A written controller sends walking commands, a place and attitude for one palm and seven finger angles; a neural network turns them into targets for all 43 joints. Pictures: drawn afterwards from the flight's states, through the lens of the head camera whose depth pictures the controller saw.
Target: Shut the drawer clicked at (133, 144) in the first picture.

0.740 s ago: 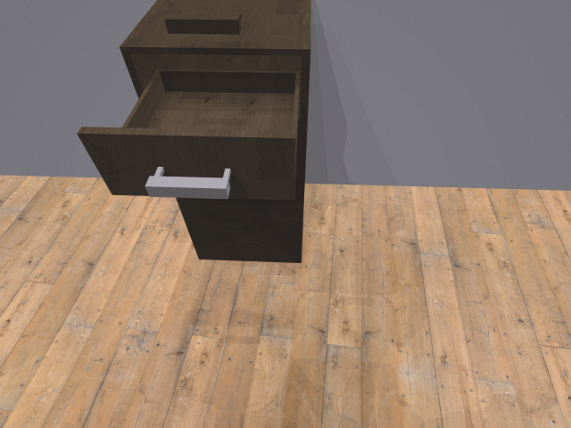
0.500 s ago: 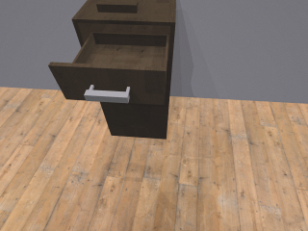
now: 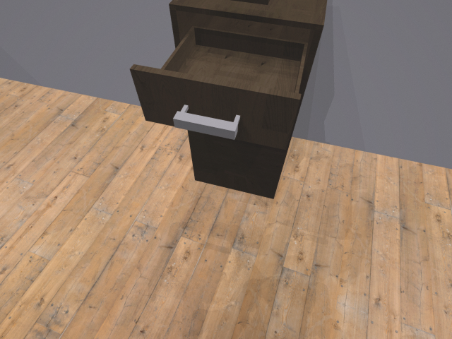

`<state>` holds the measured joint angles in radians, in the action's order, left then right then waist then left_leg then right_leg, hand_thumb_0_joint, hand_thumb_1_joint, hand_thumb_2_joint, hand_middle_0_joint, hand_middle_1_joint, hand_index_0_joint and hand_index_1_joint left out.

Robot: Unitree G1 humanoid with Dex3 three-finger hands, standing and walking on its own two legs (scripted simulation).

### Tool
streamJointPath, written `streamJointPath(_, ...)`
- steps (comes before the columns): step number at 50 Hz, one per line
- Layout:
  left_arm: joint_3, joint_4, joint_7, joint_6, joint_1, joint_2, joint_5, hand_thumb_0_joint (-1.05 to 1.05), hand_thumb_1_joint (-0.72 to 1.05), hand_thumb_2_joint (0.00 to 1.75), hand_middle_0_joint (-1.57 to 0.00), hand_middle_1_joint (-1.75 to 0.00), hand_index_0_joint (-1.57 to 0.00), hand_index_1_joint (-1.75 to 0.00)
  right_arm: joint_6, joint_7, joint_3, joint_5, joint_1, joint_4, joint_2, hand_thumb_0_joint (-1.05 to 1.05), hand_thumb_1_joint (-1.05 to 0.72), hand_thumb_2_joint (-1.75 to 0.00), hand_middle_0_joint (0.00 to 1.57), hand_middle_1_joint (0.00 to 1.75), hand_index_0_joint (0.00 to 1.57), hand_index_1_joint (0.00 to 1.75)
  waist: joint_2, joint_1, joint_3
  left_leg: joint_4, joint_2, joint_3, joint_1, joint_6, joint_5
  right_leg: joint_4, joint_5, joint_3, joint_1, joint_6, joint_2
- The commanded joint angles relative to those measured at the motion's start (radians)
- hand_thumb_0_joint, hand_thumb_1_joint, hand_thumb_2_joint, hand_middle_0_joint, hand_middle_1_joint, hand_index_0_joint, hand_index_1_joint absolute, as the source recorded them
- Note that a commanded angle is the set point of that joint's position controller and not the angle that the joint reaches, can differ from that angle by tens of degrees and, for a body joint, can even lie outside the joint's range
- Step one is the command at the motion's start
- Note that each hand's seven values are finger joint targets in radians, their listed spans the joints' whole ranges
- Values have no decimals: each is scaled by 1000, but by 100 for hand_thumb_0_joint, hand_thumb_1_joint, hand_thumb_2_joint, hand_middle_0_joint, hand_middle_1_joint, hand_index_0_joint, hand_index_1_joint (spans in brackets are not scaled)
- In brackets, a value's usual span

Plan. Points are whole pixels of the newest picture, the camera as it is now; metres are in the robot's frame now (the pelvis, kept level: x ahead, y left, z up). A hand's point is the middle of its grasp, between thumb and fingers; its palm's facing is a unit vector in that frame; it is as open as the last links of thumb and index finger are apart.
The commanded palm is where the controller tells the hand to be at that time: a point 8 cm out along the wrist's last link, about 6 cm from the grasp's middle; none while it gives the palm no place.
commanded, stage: stand and wait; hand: left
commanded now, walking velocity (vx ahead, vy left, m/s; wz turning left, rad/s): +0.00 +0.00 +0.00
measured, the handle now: (208, 119) +0.57 +0.08 +0.02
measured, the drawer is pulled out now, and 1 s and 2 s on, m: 0.30 0.30 0.30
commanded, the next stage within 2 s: turn or walk to find it in 0.48 s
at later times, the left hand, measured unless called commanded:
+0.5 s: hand out of the picture +0.05 +0.13 -0.17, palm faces +0.02 -0.97 -0.22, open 7.4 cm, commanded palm none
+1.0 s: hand out of the picture +0.03 +0.15 -0.18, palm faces +0.14 -0.97 -0.22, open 7.4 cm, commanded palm none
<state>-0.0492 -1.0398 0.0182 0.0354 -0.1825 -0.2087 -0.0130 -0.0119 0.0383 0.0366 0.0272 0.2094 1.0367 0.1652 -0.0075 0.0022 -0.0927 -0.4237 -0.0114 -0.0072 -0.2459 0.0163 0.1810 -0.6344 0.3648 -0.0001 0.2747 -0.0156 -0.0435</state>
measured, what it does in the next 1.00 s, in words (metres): steps on the spot: right foot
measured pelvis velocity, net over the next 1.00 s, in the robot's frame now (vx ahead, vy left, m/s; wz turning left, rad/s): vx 0.02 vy -0.04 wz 0.08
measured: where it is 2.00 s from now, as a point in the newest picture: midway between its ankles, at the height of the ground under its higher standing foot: outside the picture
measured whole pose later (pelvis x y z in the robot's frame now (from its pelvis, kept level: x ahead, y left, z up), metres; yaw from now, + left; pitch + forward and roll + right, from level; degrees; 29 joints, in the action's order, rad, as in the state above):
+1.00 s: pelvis +0.02 -0.04 +0.00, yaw +4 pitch -2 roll +0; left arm -0.05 -1.10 0.03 0.02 -0.21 -0.18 0.00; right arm -0.01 0.04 0.03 0.02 0.21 1.10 0.16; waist 0.00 0.01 -0.09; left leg -0.48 0.03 -0.04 -0.22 -0.03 0.23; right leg -0.46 0.31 -0.08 0.12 0.01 -0.01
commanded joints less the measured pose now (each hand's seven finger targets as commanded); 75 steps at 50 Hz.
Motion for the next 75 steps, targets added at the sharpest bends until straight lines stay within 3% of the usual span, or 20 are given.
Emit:
streamJointPath(1, -13, 3, 15, -40, -88, -123, -9, 0, 90, 90, -20, -30, -20, -30, 5, -3, 28, -26, 50, -35, 102, 0, -90, -90, 20, 30, 20, 30, 76, -7, 70, 1, 66, -63, -9, -4, 51, 328, -155, 158, -100, 51, -99)
streamJointPath(2, -14, 2, 13, -42, -63, -153, -6, 0, 90, 90, -20, -30, -20, -30, 1, -11, 21, -24, 54, -34, 82, 0, -90, -90, 20, 30, 20, 30, 120, -22, 50, -14, 36, -33, 38, -21, 87, 367, -112, 189, -24, 90, -167)
streamJointPath(3, -11, 8, 11, -42, -36, -166, -4, 0, 90, 90, -20, -30, -20, -30, 1, -17, 21, -21, 70, -21, 82, 0, -90, -90, 20, 30, 20, 30, 57, -37, 42, -1, 34, -34, 100, -19, 43, 368, -93, 185, 30, 98, -169)
streamJointPath(4, -9, 0, 9, -41, -24, -154, -5, 0, 90, 90, -20, -30, -20, -30, 7, -17, 22, -17, 82, -8, 90, 0, -90, -90, 20, 30, 20, 30, 18, -46, 66, 19, 52, -40, 144, -18, -37, 303, -139, 118, 35, 70, -105)
streamJointPath(5, -7, -5, 12, -46, -32, -133, -2, 0, 90, 90, -20, -30, -20, -30, 7, -12, 25, -15, 70, 2, 108, 0, -90, -90, 20, 30, 20, 30, 78, -33, 91, 11, 85, -57, 139, -12, -93, 278, -205, 90, -12, 51, -63)
streamJointPath(8, -4, -23, 16, -51, -55, -125, 2, 0, 90, 90, -20, -30, -20, -30, 11, -8, 25, -19, 43, 8, 128, 0, -90, -90, 20, 30, 20, 30, 106, -20, 59, 24, 89, -50, 127, -13, -109, 306, -259, 91, -44, 52, -62)
streamJointPath(10, -2, -31, 17, -50, -51, -118, 3, 0, 90, 90, -20, -30, -20, -30, 10, -7, 18, -16, 48, 24, 122, 0, -90, -90, 20, 30, 20, 30, 61, -23, 32, 37, 92, -49, 120, -17, -108, 310, -258, 90, -43, 55, -60)
streamJointPath(22, -7, -43, 17, -51, -70, -99, 8, 0, 90, 90, -20, -30, -20, -30, 10, 3, 9, -12, 69, 58, 98, 0, -90, -90, 20, 30, 20, 30, 6, -15, 52, 39, 104, -26, 125, -30, -121, 325, -328, 92, -100, 61, -50)
streamJointPath(23, -9, -41, 18, -53, -77, -102, 8, 0, 90, 90, -20, -30, -20, -30, 10, 4, 11, -14, 72, 55, 93, 0, -90, -90, 20, 30, 20, 30, 31, -12, 57, 37, 106, -24, 131, -29, -126, 325, -349, 89, -107, 60, -45)
streamJointPath(26, -12, -39, 20, -51, -75, -98, 10, 0, 90, 90, -20, -30, -20, -30, 10, 5, 9, -14, 80, 57, 89, 0, -90, -90, 20, 30, 20, 30, 7, -13, 70, 24, 105, -25, 107, -33, -171, 295, -429, 71, -145, 60, -53)
streamJointPath(30, -24, -25, 25, -42, -85, -109, 10, 0, 90, 90, -20, -30, -20, -30, 1, 6, 13, -15, 80, 44, 91, 0, -90, -90, 20, 30, 20, 30, 35, -6, 68, -21, 94, -27, 63, -34, -175, 261, -457, 55, -165, 67, -72)
streamJointPath(36, -40, 6, 25, -31, -68, -125, 3, 0, 90, 90, -20, -30, -20, -30, -11, 1, 26, -17, 69, 18, 77, 0, -90, -90, 20, 30, 20, 30, 103, -5, 41, -170, 61, -11, 4, -38, -10, 269, -480, 75, -136, 131, -157)
streamJointPath(38, -34, 9, 25, -32, -52, -108, 1, 0, 90, 90, -20, -30, -20, -30, -7, 0, 25, -17, 92, 27, 64, 0, -90, -90, 20, 30, 20, 30, 87, -18, 48, -125, 76, -20, 46, -30, -73, 247, -447, 48, -105, 124, -136)
streamJointPath(40, -29, 12, 24, -30, -59, -74, 5, 0, 90, 90, -20, -30, -20, -30, 2, 1, 22, -8, 115, 39, 96, 0, -90, -90, 20, 30, 20, 30, -42, -20, 39, -28, 151, -100, 71, 0, -268, 177, -322, -19, -82, 73, -56)
streamJointPath(42, -25, 2, 24, -26, -65, -59, 7, 0, 90, 90, -20, -30, -20, -30, 6, 8, 21, -7, 92, 38, 118, 0, -90, -90, 20, 30, 20, 30, -143, -4, 36, 33, 198, -183, 27, 45, -307, 168, -156, -43, -118, 38, -14)
streamJointPath(44, -20, -13, 22, -26, -87, -57, 6, 0, 90, 90, -20, -30, -20, -30, 10, 10, 18, -11, 68, 31, 112, 0, -90, -90, 20, 30, 20, 30, -117, 6, 34, 52, 187, -180, 19, 46, -249, 204, -135, -31, -135, 34, -19)
streamJointPath(46, -16, -27, 17, -29, -91, -62, 5, 0, 90, 90, -20, -30, -20, -30, 11, 9, 15, -13, 51, 24, 100, 0, -90, -90, 20, 30, 20, 30, -72, 5, 29, 49, 144, -140, 13, 20, -160, 250, -188, -6, -146, 41, -39)
streamJointPath(53, -8, -37, 13, -43, -85, -78, 3, 0, 90, 90, -20, -30, -20, -30, 10, 5, 13, -16, 58, 30, 97, 0, -90, -90, 20, 30, 20, 30, 21, -12, 66, 37, 111, -74, 110, -9, -150, 304, -255, 8, -125, 47, -58)
streamJointPath(57, -3, -51, 13, -41, -84, -80, 4, 0, 90, 90, -20, -30, -20, -30, 8, 4, 7, -15, 51, 37, 102, 0, -90, -90, 20, 30, 20, 30, 6, -14, 21, 57, 109, -70, 90, -14, -123, 329, -220, 14, -113, 46, -58)
streamJointPath(75, -4, -54, 14, -41, -100, -79, 8, 0, 90, 90, -20, -30, -20, -30, 13, 6, 0, -14, 87, 63, 87, 0, -90, -90, 20, 30, 20, 30, -5, -6, 39, 56, 111, -55, 79, -19, -134, 329, -240, 15, -142, 51, -57)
